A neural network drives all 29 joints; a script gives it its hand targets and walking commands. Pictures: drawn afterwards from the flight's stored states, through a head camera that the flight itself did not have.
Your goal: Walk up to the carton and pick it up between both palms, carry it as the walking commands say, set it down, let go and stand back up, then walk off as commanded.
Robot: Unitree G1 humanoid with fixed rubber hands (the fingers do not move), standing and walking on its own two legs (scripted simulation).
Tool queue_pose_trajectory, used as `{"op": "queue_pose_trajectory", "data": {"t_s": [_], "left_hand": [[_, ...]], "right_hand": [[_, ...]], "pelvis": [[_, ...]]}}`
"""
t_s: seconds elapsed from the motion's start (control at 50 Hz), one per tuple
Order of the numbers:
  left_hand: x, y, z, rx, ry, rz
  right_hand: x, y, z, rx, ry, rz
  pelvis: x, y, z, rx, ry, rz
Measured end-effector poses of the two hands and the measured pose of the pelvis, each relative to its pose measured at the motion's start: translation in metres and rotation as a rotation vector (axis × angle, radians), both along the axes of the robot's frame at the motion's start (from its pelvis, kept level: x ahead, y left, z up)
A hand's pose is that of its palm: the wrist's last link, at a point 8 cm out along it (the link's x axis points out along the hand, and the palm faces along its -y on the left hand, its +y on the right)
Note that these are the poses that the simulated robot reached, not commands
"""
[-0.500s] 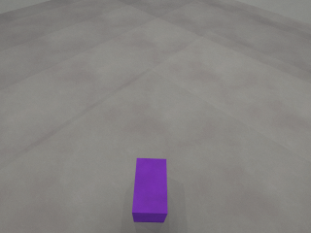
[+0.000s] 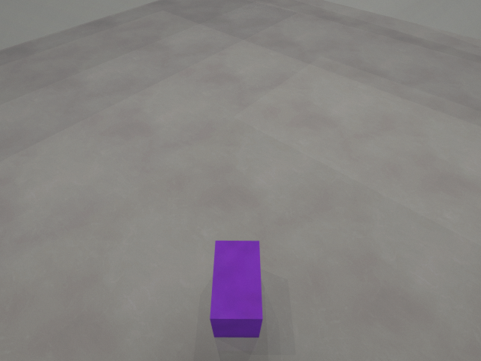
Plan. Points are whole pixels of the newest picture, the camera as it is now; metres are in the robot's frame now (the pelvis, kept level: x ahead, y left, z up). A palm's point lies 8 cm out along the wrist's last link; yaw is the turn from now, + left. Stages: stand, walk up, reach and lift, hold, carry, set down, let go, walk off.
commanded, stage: walk up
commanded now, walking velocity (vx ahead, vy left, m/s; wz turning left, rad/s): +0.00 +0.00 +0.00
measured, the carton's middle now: (236, 288) +0.49 +0.01 -0.66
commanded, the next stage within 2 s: stand in 0.08 s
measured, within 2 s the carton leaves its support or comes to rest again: neither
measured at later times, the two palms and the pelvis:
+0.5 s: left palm out of the picture -0.02 +0.26 -0.15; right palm out of the picture -0.02 -0.17 -0.14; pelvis +0.00 +0.04 +0.00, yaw -1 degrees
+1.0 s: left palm out of the picture -0.07 +0.24 -0.15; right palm out of the picture -0.01 -0.19 -0.14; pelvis -0.01 +0.03 +0.00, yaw +0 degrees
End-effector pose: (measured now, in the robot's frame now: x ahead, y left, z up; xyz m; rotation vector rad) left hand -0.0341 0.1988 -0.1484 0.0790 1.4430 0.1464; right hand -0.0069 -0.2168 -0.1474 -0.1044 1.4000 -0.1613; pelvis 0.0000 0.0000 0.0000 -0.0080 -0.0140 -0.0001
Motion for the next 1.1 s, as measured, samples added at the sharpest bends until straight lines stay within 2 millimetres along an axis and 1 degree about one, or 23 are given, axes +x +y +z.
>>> {"op": "queue_pose_trajectory", "data": {"t_s": [0.08,0.14,0.24,0.38,0.48,0.6,0.72,0.84,0.96,1.1], "left_hand": [[-0.001,-0.011,-0.006,-0.051,0.014,-0.026],[-0.001,-0.009,-0.008,-0.065,0.028,-0.039],[0.004,0.014,-0.006,-0.031,0.02,-0.034],[0.009,0.048,0.001,0.031,0.027,-0.049],[0.011,0.061,0.003,0.051,0.023,-0.044],[0.007,0.058,-0.001,0.029,0.021,-0.034],[-0.007,0.051,-0.004,0.007,0.037,-0.017],[-0.021,0.044,-0.002,0.001,0.056,-0.024],[-0.033,0.045,0.0,0.01,0.076,-0.009],[-0.038,0.045,0.003,0.023,0.083,0.004]], "right_hand": [[-0.004,-0.004,0.01,-0.046,0.01,0.004],[-0.007,-0.004,0.014,-0.068,0.02,-0.004],[-0.015,0.009,0.013,-0.063,0.047,-0.005],[-0.014,0.038,0.005,-0.012,0.036,-0.022],[-0.013,0.048,0.003,0.001,0.028,-0.024],[-0.011,0.045,0.006,-0.026,0.017,-0.015],[-0.006,0.039,0.009,-0.046,0.0,-0.004],[-0.002,0.034,0.008,-0.042,-0.018,0.006],[-0.003,0.03,0.007,-0.042,-0.017,0.012],[-0.002,0.029,0.005,-0.03,-0.012,0.02]], "pelvis": [[-0.003,0.002,0.002,0.005,-0.008,-0.007],[-0.003,0.006,0.002,0.001,-0.008,-0.008],[-0.001,0.015,0.002,-0.002,-0.008,-0.01],[0.003,0.029,0.002,0.0,-0.013,-0.015],[0.004,0.036,0.001,0.001,-0.015,-0.015],[0.001,0.04,0.001,0.0,-0.014,-0.015],[-0.002,0.041,0.001,0.002,-0.012,-0.007],[-0.009,0.038,0.0,-0.002,-0.009,-0.008],[-0.012,0.036,0.0,-0.007,-0.001,-0.005],[-0.011,0.031,0.0,-0.005,0.006,-0.001]]}}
